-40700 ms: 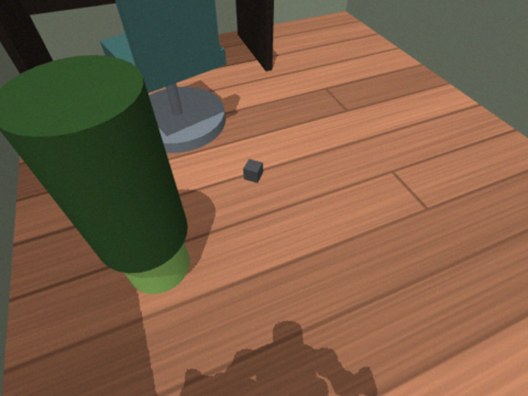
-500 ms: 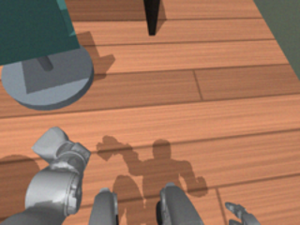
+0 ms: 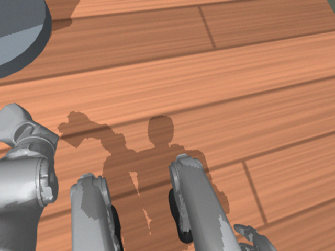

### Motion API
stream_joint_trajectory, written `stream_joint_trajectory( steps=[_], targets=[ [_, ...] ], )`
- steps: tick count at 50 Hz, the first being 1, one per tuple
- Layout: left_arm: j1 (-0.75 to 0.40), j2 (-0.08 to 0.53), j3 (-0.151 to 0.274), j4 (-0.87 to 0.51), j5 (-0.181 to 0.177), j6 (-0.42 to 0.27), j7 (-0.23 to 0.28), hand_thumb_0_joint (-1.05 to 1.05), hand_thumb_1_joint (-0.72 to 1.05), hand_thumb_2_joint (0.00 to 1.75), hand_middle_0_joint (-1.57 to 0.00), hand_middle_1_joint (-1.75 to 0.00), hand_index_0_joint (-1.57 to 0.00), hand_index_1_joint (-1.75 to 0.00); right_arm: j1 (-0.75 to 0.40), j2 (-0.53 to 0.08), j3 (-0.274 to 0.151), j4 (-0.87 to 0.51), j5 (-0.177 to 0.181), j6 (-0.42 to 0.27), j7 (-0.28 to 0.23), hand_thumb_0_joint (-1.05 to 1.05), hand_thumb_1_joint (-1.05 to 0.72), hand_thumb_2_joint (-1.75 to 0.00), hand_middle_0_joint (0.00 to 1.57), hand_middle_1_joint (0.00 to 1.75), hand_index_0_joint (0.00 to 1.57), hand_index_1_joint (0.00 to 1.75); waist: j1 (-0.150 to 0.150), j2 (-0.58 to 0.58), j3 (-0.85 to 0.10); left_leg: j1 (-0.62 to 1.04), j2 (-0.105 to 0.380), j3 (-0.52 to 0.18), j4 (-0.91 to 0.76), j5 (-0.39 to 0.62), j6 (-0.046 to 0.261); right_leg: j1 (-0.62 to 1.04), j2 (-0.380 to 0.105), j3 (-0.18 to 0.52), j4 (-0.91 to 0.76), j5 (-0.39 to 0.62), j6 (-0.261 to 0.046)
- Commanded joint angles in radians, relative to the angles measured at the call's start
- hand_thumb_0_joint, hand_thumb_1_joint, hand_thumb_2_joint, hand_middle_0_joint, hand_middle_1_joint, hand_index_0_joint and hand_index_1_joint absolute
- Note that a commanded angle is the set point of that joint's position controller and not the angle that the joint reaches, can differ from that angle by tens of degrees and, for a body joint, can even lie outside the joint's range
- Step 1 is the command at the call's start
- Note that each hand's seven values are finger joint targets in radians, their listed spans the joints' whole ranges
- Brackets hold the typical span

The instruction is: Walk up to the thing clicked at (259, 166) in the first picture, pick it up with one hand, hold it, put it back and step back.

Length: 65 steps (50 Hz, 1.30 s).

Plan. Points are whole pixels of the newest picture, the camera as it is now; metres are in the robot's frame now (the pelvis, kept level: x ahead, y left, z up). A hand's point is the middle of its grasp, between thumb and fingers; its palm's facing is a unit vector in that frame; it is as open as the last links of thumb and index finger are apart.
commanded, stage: crouch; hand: left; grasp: from above
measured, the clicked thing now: (31, 137) +0.43 +0.28 -0.17
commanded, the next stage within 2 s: lower in 0.70 s
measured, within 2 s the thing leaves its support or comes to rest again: neither
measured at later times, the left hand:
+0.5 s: hand (50, 134) +0.46 +0.26 -0.24, palm faces -0.20 -0.36 -0.91, open 10.5 cm
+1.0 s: hand (53, 140) +0.45 +0.27 -0.30, palm faces -0.25 -0.36 -0.90, open 10.5 cm
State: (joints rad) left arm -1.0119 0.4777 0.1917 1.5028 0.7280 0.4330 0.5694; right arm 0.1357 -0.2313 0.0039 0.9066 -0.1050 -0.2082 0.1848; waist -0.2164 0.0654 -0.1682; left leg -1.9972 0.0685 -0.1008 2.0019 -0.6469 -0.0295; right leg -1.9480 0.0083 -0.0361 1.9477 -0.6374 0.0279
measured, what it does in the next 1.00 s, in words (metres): lowers itself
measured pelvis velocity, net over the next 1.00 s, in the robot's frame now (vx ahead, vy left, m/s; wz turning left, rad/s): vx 0.00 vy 0.00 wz -0.04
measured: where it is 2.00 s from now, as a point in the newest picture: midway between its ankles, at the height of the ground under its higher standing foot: (149, 234)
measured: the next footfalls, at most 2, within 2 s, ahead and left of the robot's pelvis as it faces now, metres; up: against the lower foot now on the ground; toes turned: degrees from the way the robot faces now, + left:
none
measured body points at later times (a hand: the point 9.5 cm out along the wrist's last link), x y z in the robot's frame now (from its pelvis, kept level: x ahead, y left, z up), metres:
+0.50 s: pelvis -0.01 -0.01 -0.10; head +0.23 +0.01 +0.28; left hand +0.47 +0.27 -0.19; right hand +0.01 -0.28 -0.22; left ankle +0.08 +0.14 -0.42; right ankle +0.09 -0.13 -0.42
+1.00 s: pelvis +0.00 +0.00 -0.13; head +0.25 +0.03 +0.24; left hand +0.46 +0.29 -0.25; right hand -0.01 -0.26 -0.23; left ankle +0.08 +0.14 -0.42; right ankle +0.09 -0.13 -0.42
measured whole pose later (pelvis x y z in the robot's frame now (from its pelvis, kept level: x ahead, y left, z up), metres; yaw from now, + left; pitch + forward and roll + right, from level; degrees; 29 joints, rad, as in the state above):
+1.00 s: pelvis +0.00 +0.00 -0.13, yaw -2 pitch +34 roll -6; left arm -1.17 0.66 0.35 1.73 0.81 0.32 0.66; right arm 0.16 -0.31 0.05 0.92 -0.21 -0.29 0.32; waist -0.29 0.02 0.01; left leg -2.33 0.04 -0.15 2.42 -0.68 -0.03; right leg -2.27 0.02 -0.04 2.35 -0.67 0.05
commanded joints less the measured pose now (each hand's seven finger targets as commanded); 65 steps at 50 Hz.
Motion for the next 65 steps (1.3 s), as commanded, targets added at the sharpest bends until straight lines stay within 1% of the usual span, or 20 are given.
stream_joint_trajectory(
  steps=[1, 4, 10, 19, 21, 23, 24, 27, 30, 31, 35, 36, 40, 44, 46, 49, 55, 56, 59, 65],
  targets=[
    [-0.323, 0.170, -0.020, -0.121, 0.020, -0.019, 0.017, 0.00, 0.44, 0.81, -0.97, -0.64, -0.94, -0.67, 0.191, -0.228, -0.071, -0.031, 0.013, -0.039, 0.001, 0.00, -0.90, -0.90, 0.20, 0.30, 0.20, 0.30, -0.018, 0.147, -0.639, 0.423, -0.025, 0.052, -0.171, 0.150, 0.025, 0.274, 0.022, -0.069, -0.171, 0.166, -0.049],
    [-0.405, 0.177, -0.009, -0.151, 0.036, -0.032, 0.041, 0.00, 0.43, 0.76, -0.94, -0.65, -0.93, -0.66, 0.217, -0.244, -0.070, -0.026, 0.004, -0.047, 0.004, 0.00, -0.90, -0.90, 0.20, 0.30, 0.20, 0.30, -0.021, 0.204, -0.678, 0.437, -0.022, 0.053, -0.135, 0.186, 0.016, 0.237, 0.022, -0.076, -0.114, 0.214, -0.056],
    [-0.533, 0.281, 0.056, -0.115, 0.068, -0.042, 0.106, 0.00, 0.52, 0.82, -0.99, -0.67, -0.98, -0.69, 0.229, -0.271, -0.057, 0.001, -0.030, -0.053, 0.011, 0.00, -0.90, -0.90, 0.20, 0.30, 0.20, 0.30, -0.049, 0.250, -0.665, 0.411, -0.020, 0.060, -0.054, 0.134, 0.014, 0.125, 0.007, -0.073, -0.032, 0.173, -0.052],
    [-0.498, 0.362, 0.108, -0.016, 0.095, -0.048, 0.107, 0.00, 0.65, 0.87, -1.14, -0.63, -1.10, -0.67, 0.237, -0.267, -0.049, 0.010, -0.059, -0.061, 0.052, 0.00, -0.90, -0.90, 0.20, 0.30, 0.20, 0.30, -0.042, 0.198, -0.662, 0.253, -0.035, 0.112, 0.084, 0.153, 0.037, 0.182, 0.018, -0.057, 0.011, 0.191, -0.032],
    [-0.461, 0.384, 0.125, 0.003, 0.088, -0.049, 0.102, 0.00, 0.67, 0.85, -1.15, -0.62, -1.12, -0.65, 0.233, -0.276, -0.056, 0.005, -0.056, -0.060, 0.060, 0.00, -0.90, -0.90, 0.20, 0.30, 0.20, 0.30, -0.019, 0.186, -0.668, 0.202, -0.038, 0.113, 0.093, 0.150, 0.042, 0.202, 0.023, -0.056, 0.021, 0.185, -0.031],
    [-0.444, 0.362, 0.126, 0.017, 0.081, -0.047, 0.099, 0.00, 0.67, 0.88, -1.15, -0.63, -1.12, -0.67, 0.241, -0.271, -0.058, 0.000, -0.053, -0.057, 0.069, 0.00, -0.90, -0.90, 0.20, 0.30, 0.20, 0.30, -0.018, 0.174, -0.656, 0.188, -0.038, 0.111, 0.101, 0.158, 0.042, 0.196, 0.027, -0.061, 0.028, 0.188, -0.032],
    [-0.455, 0.352, 0.115, 0.017, 0.083, -0.046, 0.095, 0.00, 0.70, 0.86, -1.16, -0.65, -1.13, -0.68, 0.243, -0.268, -0.058, 0.002, -0.058, -0.057, 0.072, 0.00, -0.90, -0.90, 0.20, 0.30, 0.20, 0.30, -0.041, 0.163, -0.644, 0.181, -0.038, 0.105, 0.109, 0.154, 0.046, 0.187, 0.028, -0.064, 0.035, 0.188, -0.030],
    [-0.436, 0.362, 0.126, 0.062, 0.073, -0.048, 0.094, 0.00, 0.71, 0.86, -1.16, -0.65, -1.13, -0.67, 0.250, -0.276, -0.056, -0.004, -0.057, -0.057, 0.077, 0.00, -0.90, -0.90, 0.20, 0.30, 0.20, 0.30, -0.042, 0.116, -0.608, 0.122, -0.041, 0.100, 0.126, 0.125, 0.053, 0.171, 0.034, -0.065, 0.031, 0.156, -0.027],
    [-0.461, 0.356, 0.120, 0.051, 0.066, -0.064, 0.087, 0.00, 0.70, 0.88, -1.15, -0.67, -1.12, -0.70, 0.263, -0.283, -0.048, 0.003, -0.065, -0.063, 0.086, 0.00, -0.90, -0.90, 0.20, 0.30, 0.20, 0.30, -0.067, 0.106, -0.570, 0.120, -0.039, 0.084, 0.129, 0.110, 0.051, 0.138, 0.035, -0.082, 0.054, 0.132, -0.030],
    [-0.465, 0.376, 0.135, 0.056, 0.066, -0.068, 0.091, 0.00, 0.69, 0.88, -1.15, -0.66, -1.12, -0.69, 0.263, -0.285, -0.045, 0.001, -0.063, -0.064, 0.085, 0.00, -0.90, -0.90, 0.20, 0.30, 0.20, 0.30, -0.054, 0.115, -0.576, 0.122, -0.038, 0.086, 0.143, 0.115, 0.052, 0.134, 0.035, -0.078, 0.054, 0.140, -0.030],
    [-0.508, 0.413, 0.148, 0.045, 0.090, -0.088, 0.115, 0.00, 0.73, 0.88, -1.18, -0.66, -1.15, -0.69, 0.266, -0.299, -0.031, 0.009, -0.075, -0.074, 0.095, 0.00, -0.90, -0.90, 0.20, 0.30, 0.20, 0.30, -0.066, 0.169, -0.581, 0.144, -0.037, 0.077, 0.151, 0.118, 0.043, 0.094, 0.034, -0.091, 0.092, 0.145, -0.036],
    [-0.533, 0.398, 0.132, 0.040, 0.100, -0.092, 0.116, 0.00, 0.72, 0.88, -1.18, -0.66, -1.15, -0.69, 0.269, -0.291, -0.026, 0.017, -0.081, -0.076, 0.099, 0.00, -0.91, -0.90, 0.20, 0.30, 0.20, 0.30, -0.086, 0.179, -0.571, 0.151, -0.037, 0.077, 0.160, 0.115, 0.043, 0.081, 0.032, -0.097, 0.102, 0.144, -0.037],
    [-0.559, 0.428, 0.143, 0.026, 0.103, -0.108, 0.144, 0.00, 0.70, 0.86, -1.17, -0.64, -1.14, -0.68, 0.271, -0.308, -0.024, 0.037, -0.089, -0.086, 0.106, 0.00, -0.91, -0.90, 0.20, 0.30, 0.20, 0.30, -0.085, 0.254, -0.584, 0.198, -0.036, 0.080, 0.169, 0.126, 0.033, 0.051, 0.032, -0.107, 0.124, 0.162, -0.042],
    [-0.513, 0.400, 0.136, 0.081, 0.106, -0.112, 0.152, 0.00, 0.64, 0.96, -1.17, -0.65, -1.11, -0.71, 0.274, -0.314, -0.021, 0.047, -0.089, -0.082, 0.117, 0.00, -0.91, -0.90, 0.20, 0.30, 0.20, 0.30, -0.086, 0.289, -0.553, 0.199, -0.034, 0.070, 0.168, 0.134, 0.023, 0.020, 0.035, -0.123, 0.149, 0.166, -0.051],
    [-0.522, 0.389, 0.123, 0.111, 0.112, -0.112, 0.138, 0.00, 0.67, 1.00, -1.18, -0.67, -1.12, -0.73, 0.283, -0.308, -0.015, 0.050, -0.097, -0.082, 0.125, 0.00, -0.91, -0.90, 0.20, 0.30, 0.20, 0.30, -0.114, 0.255, -0.528, 0.186, -0.034, 0.067, 0.196, 0.139, 0.027, 0.014, 0.035, -0.129, 0.153, 0.171, -0.048],
    [-0.490, 0.396, 0.125, 0.135, 0.102, -0.116, 0.135, 0.00, 0.68, 1.02, -1.20, -0.67, -1.14, -0.74, 0.280, -0.322, -0.011, 0.049, -0.105, -0.088, 0.134, 0.00, -0.91, -0.90, 0.20, 0.30, 0.20, 0.30, -0.108, 0.257, -0.496, 0.182, -0.034, 0.061, 0.200, 0.143, 0.029, 0.012, 0.037, -0.135, 0.154, 0.172, -0.046],
    [-0.482, 0.464, 0.160, 0.141, 0.122, -0.125, 0.168, 0.00, 0.69, 1.01, -1.20, -0.66, -1.14, -0.73, 0.276, -0.348, 0.009, 0.031, -0.115, -0.095, 0.153, 0.00, -0.91, -0.90, 0.20, 0.30, 0.20, 0.30, -0.109, 0.249, -0.498, 0.143, -0.033, 0.053, 0.219, 0.176, 0.036, 0.058, 0.041, -0.144, 0.170, 0.212, -0.042],
    [-0.480, 0.456, 0.156, 0.165, 0.116, -0.124, 0.169, 0.00, 0.69, 0.98, -1.19, -0.67, -1.14, -0.72, 0.272, -0.344, 0.014, 0.033, -0.120, -0.096, 0.158, 0.00, -0.91, -0.90, 0.20, 0.30, 0.20, 0.30, -0.125, 0.227, -0.468, 0.132, -0.034, 0.052, 0.229, 0.172, 0.040, 0.053, 0.036, -0.148, 0.171, 0.213, -0.038],
    [-0.480, 0.497, 0.184, 0.152, 0.111, -0.133, 0.192, 0.00, 0.68, 0.97, -1.18, -0.66, -1.13, -0.72, 0.282, -0.359, 0.025, 0.024, -0.124, -0.104, 0.166, 0.00, -0.91, -0.90, 0.20, 0.30, 0.20, 0.30, -0.119, 0.235, -0.502, 0.141, -0.029, 0.049, 0.237, 0.169, 0.040, 0.091, 0.044, -0.147, 0.160, 0.212, -0.035],
    [-0.508, 0.538, 0.188, 0.159, 0.105, -0.149, 0.214, 0.00, 0.67, 0.95, -1.18, -0.64, -1.12, -0.70, 0.266, -0.372, 0.047, 0.022, -0.131, -0.111, 0.182, 0.00, -0.91, -0.90, 0.20, 0.30, 0.20, 0.30, -0.140, 0.265, -0.488, 0.123, -0.026, 0.044, 0.257, 0.132, 0.040, 0.087, 0.045, -0.156, 0.167, 0.184, -0.035]
  ],
)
